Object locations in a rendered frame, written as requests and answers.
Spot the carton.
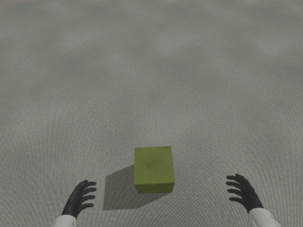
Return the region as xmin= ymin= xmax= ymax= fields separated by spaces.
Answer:
xmin=134 ymin=146 xmax=175 ymax=194

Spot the robot left hand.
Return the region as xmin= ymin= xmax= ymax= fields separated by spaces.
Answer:
xmin=61 ymin=180 xmax=97 ymax=219

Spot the robot right forearm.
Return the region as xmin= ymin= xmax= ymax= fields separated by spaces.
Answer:
xmin=248 ymin=207 xmax=281 ymax=227

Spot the robot left forearm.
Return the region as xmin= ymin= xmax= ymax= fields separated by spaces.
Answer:
xmin=51 ymin=215 xmax=77 ymax=227

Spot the robot right hand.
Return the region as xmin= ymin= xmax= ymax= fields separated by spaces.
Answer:
xmin=226 ymin=173 xmax=263 ymax=214

